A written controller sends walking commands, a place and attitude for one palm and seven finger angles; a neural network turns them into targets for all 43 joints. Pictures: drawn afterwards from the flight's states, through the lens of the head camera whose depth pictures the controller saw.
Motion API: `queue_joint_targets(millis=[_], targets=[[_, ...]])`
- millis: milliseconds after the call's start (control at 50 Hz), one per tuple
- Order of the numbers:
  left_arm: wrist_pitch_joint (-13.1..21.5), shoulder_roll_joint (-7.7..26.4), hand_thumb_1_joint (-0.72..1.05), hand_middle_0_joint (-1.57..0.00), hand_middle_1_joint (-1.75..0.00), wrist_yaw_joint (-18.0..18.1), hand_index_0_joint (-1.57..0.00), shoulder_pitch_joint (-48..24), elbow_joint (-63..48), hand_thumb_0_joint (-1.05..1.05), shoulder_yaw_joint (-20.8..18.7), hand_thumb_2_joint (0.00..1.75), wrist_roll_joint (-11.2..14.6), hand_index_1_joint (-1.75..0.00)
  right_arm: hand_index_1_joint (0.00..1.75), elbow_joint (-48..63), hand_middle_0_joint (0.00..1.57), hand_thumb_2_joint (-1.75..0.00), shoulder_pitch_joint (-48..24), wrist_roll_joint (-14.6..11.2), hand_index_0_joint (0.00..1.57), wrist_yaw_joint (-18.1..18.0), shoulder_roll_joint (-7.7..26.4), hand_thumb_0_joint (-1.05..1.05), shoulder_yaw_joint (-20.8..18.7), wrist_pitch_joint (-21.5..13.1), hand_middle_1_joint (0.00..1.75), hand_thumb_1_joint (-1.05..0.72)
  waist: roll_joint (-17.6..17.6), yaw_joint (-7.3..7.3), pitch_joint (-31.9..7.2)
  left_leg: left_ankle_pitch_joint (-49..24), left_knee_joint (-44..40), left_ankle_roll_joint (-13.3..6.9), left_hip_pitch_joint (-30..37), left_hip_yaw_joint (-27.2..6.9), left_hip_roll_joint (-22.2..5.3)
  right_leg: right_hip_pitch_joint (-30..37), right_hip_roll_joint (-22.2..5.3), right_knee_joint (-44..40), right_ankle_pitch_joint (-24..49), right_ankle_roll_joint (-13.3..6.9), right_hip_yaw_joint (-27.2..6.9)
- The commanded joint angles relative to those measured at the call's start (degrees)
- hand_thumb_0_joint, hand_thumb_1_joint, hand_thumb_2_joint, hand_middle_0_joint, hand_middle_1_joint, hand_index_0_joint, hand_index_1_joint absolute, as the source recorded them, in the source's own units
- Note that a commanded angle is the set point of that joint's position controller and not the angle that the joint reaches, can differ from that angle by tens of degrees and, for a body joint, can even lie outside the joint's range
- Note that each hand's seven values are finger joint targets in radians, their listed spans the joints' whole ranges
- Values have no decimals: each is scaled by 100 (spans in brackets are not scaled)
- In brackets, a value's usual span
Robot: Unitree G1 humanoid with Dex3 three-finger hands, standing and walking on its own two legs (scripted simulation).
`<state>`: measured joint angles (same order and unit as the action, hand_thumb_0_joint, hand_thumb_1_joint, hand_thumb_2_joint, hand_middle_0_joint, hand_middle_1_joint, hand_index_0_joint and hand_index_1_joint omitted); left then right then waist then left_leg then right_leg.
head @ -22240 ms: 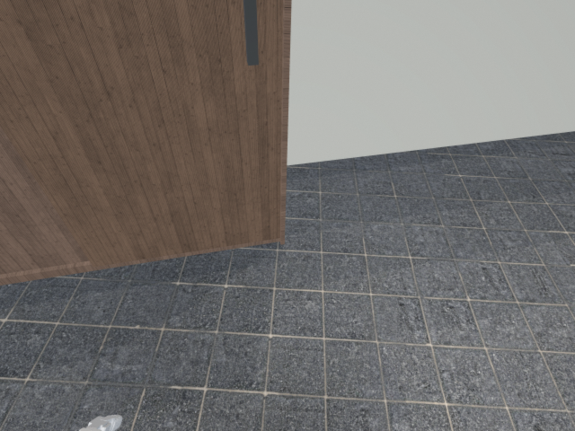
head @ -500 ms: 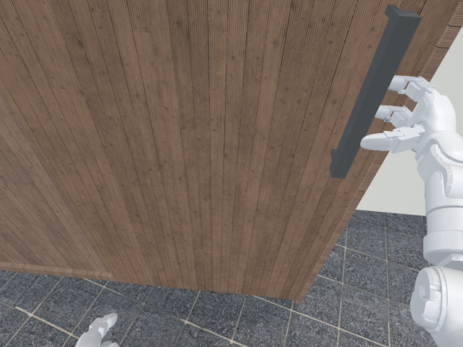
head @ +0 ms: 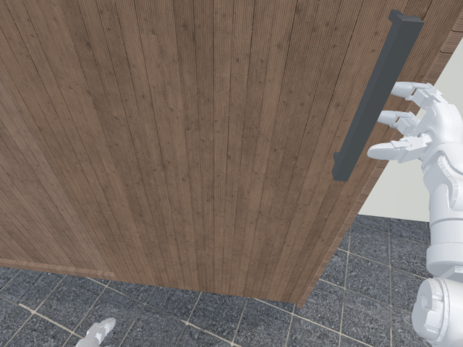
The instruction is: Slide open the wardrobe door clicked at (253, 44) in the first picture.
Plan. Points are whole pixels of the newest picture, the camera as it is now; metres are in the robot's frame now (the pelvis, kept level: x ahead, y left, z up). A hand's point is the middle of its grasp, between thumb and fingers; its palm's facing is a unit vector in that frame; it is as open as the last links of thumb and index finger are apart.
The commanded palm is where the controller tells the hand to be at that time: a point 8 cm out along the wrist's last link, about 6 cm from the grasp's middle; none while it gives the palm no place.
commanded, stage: slide the fingers in behind the handle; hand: right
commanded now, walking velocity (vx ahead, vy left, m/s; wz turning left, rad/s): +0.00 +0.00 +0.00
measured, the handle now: (363, 107) +0.47 -0.17 +0.23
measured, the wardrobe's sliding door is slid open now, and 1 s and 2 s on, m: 0.00 0.00 0.00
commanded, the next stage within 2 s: grip the handle and tug to test in 1.50 s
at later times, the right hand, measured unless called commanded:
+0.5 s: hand (381, 123) +0.43 -0.18 +0.23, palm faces +0.03 +1.00 +0.01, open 14.0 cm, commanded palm +0.40 -0.23 +0.23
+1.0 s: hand (365, 125) +0.43 -0.16 +0.22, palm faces +0.05 +1.00 +0.01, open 13.9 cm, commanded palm +0.40 -0.21 +0.23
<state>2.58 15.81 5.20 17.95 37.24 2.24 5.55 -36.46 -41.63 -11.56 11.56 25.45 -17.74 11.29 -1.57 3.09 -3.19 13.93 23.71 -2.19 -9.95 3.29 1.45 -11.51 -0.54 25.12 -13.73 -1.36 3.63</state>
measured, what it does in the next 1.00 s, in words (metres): stands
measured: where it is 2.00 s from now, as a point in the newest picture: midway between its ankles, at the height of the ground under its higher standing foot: outside the picture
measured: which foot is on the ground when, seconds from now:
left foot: down 0.00-1.00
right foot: down 0.00-1.00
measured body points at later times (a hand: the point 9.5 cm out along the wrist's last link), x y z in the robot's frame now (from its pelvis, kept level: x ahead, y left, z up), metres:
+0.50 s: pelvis +0.01 -0.01 +0.00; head -0.01 +0.00 +0.45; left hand +0.15 +0.24 -0.10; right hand +0.42 -0.24 +0.23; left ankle -0.01 +0.09 -0.74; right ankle +0.00 -0.10 -0.74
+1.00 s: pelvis +0.01 +0.00 +0.00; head -0.01 +0.01 +0.45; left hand +0.14 +0.25 -0.10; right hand +0.42 -0.22 +0.22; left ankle -0.01 +0.09 -0.74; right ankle +0.00 -0.10 -0.74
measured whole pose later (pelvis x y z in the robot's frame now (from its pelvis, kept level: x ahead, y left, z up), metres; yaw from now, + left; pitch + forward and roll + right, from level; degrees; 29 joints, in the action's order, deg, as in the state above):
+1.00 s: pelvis +0.01 +0.00 +0.00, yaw -1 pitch +0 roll +0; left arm -0.2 14.3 5.0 14.0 37.2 2.7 4.7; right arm -28.6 -41.4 -10.9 4.1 18.5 -12.6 18.0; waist -1.2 2.1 -2.7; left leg 14.9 23.8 -2.2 -8.9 4.0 1.1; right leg -10.7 -0.2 25.1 -14.3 -1.3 2.8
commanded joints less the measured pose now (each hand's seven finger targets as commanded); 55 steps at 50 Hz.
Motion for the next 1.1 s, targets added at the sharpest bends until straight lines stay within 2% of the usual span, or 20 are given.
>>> queue_joint_targets(millis=[0,40,80,180,240,320,400,440,460,540,580,600,660,680,700,820,860,920,1020,1080], targets=[[304,740,90,-20,-30,33,-20,-628,-910,0,-273,90,-3,-30,120,1736,30,-30,-2606,-87,30,-27,1249,0,-149,-206,120,50,-65,-147,-1365,-1625,-245,4,146,-256,-169,770,-44,-182,1330,-195,-441],[308,739,90,-20,-30,29,-20,-695,-937,0,-280,90,-7,-30,120,1950,30,-30,-2500,-132,30,-52,1037,0,1,-149,120,50,9,-121,-1330,-1592,-258,0,103,-229,-167,848,-67,-163,1387,-198,-462],[290,741,90,-20,-30,44,-20,-733,-886,0,-258,90,-5,-30,120,1996,30,-30,-2676,-133,30,-85,1130,0,-66,-53,120,50,-72,-98,-1276,-1537,-276,1,0,-248,-154,872,-51,-171,1312,-189,-482],[265,710,90,-20,-30,77,-20,-791,-779,0,-221,90,-15,-30,120,1834,30,-30,-3011,-120,30,-202,839,0,187,142,120,50,1,13,-1083,-1276,-324,14,-248,-233,-156,862,-42,-158,1119,-179,-518],[230,732,90,-20,-30,83,-20,-760,-760,0,-236,90,-54,-30,120,1815,30,-30,-2974,-92,30,-283,1062,0,-18,121,120,50,120,-45,-1369,-1437,-288,6,-50,-232,-173,911,-39,-132,1297,-174,-507],[209,653,90,-20,-30,47,-20,-801,-825,0,-221,90,-62,-30,120,1972,30,-30,-3069,-64,30,-294,807,0,165,45,120,50,-92,-65,-1681,-1862,-157,-15,114,-231,-194,1050,-22,-60,1691,-145,-511],[168,648,90,-20,-30,27,-20,-803,-806,0,-226,90,-62,-30,120,1888,30,-30,-2928,-78,30,-321,694,0,201,98,120,50,-184,-83,-1598,-1840,-147,-34,14,-199,-178,1097,-53,-44,1787,-120,-553],[146,668,90,-20,-30,21,-20,-803,-829,0,-246,90,-76,-30,120,1864,30,-30,-2705,-114,30,-349,632,0,176,149,120,50,118,-127,-1569,-1860,-145,-29,92,-163,-169,1021,-71,-49,1847,-127,-565],[130,672,90,-20,-30,17,-20,-825,-834,0,-240,90,-70,-30,120,1873,30,-30,-2649,-96,30,-377,771,0,45,182,120,50,78,-161,-1532,-1907,-137,-29,130,-177,-174,964,-67,-66,1851,-132,-547],[56,675,90,-20,-30,25,-20,-800,-828,0,-247,90,-84,-30,120,1973,30,-30,-2695,-57,30,-478,700,0,115,254,120,50,228,-140,-1441,-1947,-144,-8,187,-165,-176,869,-74,-80,1881,-143,-512],[57,645,90,-20,-30,13,-20,-818,-824,0,-249,90,-69,-30,120,1995,30,-30,-2770,-12,30,-497,497,0,290,284,120,50,180,-92,-1335,-1881,-153,-3,63,-175,-164,904,-71,-81,1818,-158,-513],[56,632,90,-20,-30,7,-20,-817,-831,0,-256,90,-73,-30,120,2123,30,-30,-2820,-5,30,-513,423,0,339,292,120,50,-30,-99,-1416,-1886,-137,-14,34,-180,-165,972,-64,-62,1859,-146,-510],[28,648,90,-20,-30,5,-20,-819,-819,0,-259,90,-79,-30,120,2230,30,-30,-2756,-14,30,-526,461,0,317,320,120,50,5,-110,-1529,-1943,-141,-21,130,-178,-161,1032,-64,-60,1953,-145,-518],[33,622,90,-20,-30,3,-20,-838,-831,0,-257,90,-80,-30,120,2262,30,-30,-2818,-41,30,-521,284,0,422,348,120,50,-5,-89,-1544,-1941,-136,-20,91,-176,-156,1077,-59,-49,1944,-145,-521],[34,633,90,-20,-30,9,-20,-815,-806,0,-258,90,-86,-30,120,2135,30,-30,-2737,-60,30,-519,329,0,350,383,120,50,131,-95,-1471,-1934,-143,-19,96,-168,-147,1004,-58,-50,1897,-149,-531],[38,607,90,-20,-30,25,-20,-848,-779,0,-238,90,-108,-30,120,2251,30,-30,-2995,-55,30,-650,389,0,294,323,120,50,70,-91,-1493,-1777,-188,-9,103,-198,-148,1000,-40,-98,1707,-157,-511],[15,625,90,-20,-30,35,-20,-850,-776,0,-234,90,-122,-30,120,2218,30,-30,-2895,-30,30,-727,698,0,27,271,120,50,215,-151,-1566,-1851,-204,7,288,-234,-159,909,-28,-119,1694,-178,-479],[8,589,90,-20,-30,31,-20,-864,-778,0,-217,90,-110,-30,120,2151,30,-30,-3016,32,30,-748,397,0,323,244,120,50,155,-83,-1428,-1842,-214,18,220,-238,-161,875,-15,-127,1615,-186,-439],[28,564,90,-20,-30,11,-20,-900,-796,0,-230,90,-106,-30,120,2334,30,-30,-3136,15,30,-707,168,0,509,188,120,50,-153,-69,-1608,-1964,-200,-14,201,-240,-156,1128,-15,-85,1809,-166,-462],[-6,583,90,-20,-30,21,-20,-881,-757,0,-220,90,-101,-30,120,2009,30,-30,-2994,-28,30,-690,230,0,424,272,120,50,92,-77,-1463,-1844,-249,10,199,-235,-142,966,-6,-125,1589,-174,-461]])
